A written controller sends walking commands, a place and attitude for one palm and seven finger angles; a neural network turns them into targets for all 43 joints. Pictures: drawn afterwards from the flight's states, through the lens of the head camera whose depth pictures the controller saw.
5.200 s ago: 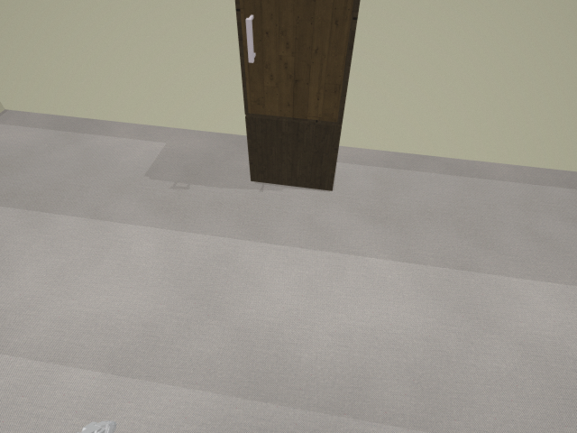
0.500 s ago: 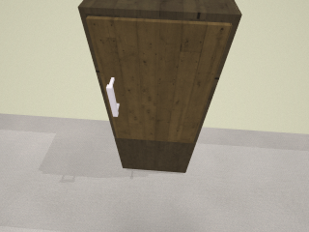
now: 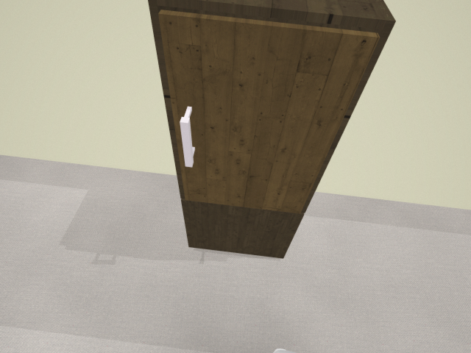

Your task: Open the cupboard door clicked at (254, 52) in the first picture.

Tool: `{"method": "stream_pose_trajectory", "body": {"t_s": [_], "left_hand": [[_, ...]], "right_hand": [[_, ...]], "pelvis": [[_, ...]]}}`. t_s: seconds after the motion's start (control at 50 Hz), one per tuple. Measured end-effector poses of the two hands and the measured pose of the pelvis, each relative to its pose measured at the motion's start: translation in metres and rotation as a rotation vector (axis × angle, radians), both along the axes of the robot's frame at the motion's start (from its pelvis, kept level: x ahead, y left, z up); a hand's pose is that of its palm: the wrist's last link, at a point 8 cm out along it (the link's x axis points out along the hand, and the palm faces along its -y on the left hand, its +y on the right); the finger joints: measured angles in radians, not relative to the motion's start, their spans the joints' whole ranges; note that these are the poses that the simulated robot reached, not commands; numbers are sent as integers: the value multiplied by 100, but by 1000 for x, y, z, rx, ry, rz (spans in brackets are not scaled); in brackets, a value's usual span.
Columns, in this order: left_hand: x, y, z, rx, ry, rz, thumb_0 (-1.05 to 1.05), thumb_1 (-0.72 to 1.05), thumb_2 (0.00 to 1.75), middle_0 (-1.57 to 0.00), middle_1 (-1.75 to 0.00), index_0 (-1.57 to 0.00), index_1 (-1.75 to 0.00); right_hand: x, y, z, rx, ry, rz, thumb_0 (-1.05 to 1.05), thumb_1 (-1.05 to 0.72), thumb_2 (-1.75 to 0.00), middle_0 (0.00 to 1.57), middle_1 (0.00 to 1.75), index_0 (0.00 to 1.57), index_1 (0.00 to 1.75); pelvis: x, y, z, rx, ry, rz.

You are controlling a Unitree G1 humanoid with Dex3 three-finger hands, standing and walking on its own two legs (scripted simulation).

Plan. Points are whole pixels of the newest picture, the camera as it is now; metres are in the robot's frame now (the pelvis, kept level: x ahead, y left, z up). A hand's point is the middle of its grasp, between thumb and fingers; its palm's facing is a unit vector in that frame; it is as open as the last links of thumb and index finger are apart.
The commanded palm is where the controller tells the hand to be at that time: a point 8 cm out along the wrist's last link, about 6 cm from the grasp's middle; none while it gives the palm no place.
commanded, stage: come to a stop and stand still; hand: left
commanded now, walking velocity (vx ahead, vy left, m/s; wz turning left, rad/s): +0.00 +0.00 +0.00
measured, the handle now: (189, 138) +0.58 +0.15 -0.02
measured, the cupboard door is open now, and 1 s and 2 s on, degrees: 0 0 0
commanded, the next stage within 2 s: look again from close up in 0.84 s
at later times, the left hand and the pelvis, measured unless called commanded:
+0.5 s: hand out of the picture -0.03 +0.17 -0.17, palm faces +0.00 -0.98 -0.20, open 7.3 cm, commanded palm none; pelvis -0.04 +0.00 +0.00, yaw +0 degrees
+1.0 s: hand out of the picture -0.07 +0.18 -0.17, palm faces +0.02 -0.99 -0.16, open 7.4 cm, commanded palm none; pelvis -0.06 +0.02 +0.00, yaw +0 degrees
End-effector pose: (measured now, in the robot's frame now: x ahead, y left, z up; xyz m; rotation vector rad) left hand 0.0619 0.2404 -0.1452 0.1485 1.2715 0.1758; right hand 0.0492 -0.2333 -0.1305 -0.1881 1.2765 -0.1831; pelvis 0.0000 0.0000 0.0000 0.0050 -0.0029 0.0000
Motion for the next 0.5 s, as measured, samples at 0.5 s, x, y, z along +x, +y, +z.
{"method": "stream_pose_trajectory", "body": {"t_s": [0.5], "left_hand": [[-97,-18,5,-5,57,-36,1,91,90,-20,-30,-21,-30]], "right_hand": [[-78,12,-11,60,10,-19,0,-92,-90,20,30,20,30]], "pelvis": [[-43,3,1,-5,-38,-7]]}}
